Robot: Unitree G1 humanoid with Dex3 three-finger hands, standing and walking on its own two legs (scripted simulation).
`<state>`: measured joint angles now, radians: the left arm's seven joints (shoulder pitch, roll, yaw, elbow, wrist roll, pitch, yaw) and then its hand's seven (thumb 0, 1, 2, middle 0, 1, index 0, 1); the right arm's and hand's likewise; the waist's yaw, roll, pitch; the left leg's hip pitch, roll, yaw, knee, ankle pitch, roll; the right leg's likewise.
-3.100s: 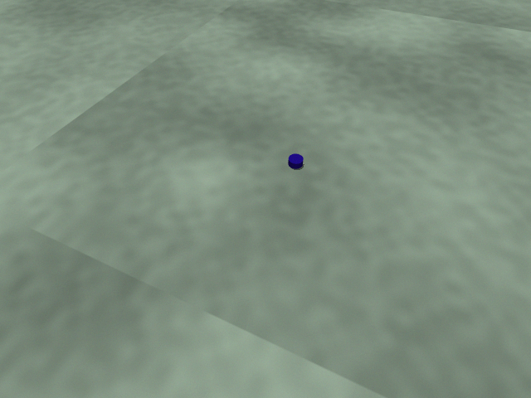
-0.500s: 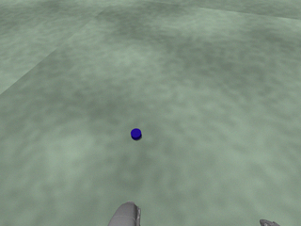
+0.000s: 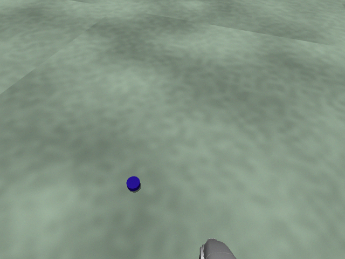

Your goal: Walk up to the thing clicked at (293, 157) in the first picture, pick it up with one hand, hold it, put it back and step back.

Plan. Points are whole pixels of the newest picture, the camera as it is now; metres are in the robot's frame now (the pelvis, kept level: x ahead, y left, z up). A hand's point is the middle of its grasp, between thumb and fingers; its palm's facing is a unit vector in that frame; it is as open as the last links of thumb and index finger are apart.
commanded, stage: walk up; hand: left
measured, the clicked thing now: (133, 183) +0.63 +0.23 -0.75
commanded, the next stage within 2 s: none
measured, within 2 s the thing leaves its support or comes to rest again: neither
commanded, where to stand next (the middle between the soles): +0.25 -0.03 m, yaw +3 degrees
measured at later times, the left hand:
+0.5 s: hand (92, 256) +0.15 +0.21 -0.14, palm faces +0.04 -0.92 -0.40, open 7.4 cm
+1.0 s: hand (92, 232) +0.20 +0.22 -0.13, palm faces +0.03 -0.88 -0.47, open 7.4 cm
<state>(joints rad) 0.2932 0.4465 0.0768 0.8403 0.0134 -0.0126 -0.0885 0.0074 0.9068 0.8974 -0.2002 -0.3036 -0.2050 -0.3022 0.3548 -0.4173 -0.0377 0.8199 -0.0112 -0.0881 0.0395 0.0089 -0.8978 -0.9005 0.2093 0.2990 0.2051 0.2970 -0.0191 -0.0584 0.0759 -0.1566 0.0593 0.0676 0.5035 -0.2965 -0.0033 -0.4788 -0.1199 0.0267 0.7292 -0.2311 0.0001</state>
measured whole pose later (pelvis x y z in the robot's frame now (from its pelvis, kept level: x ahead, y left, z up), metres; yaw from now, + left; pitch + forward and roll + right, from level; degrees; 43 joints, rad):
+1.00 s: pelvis +0.19 -0.06 -0.01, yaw +3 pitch -2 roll +0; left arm 0.31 0.39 0.03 0.94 0.03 -0.06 0.03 0.01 0.90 0.90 -0.20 -0.30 -0.21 -0.30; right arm 0.21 -0.41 -0.04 0.91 -0.01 0.05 0.04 0.01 -0.90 -0.90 0.20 0.30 0.20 0.30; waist 0.03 0.07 0.07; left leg -0.40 0.00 -0.05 0.82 -0.43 0.02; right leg -0.27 -0.03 -0.03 0.60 -0.29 0.00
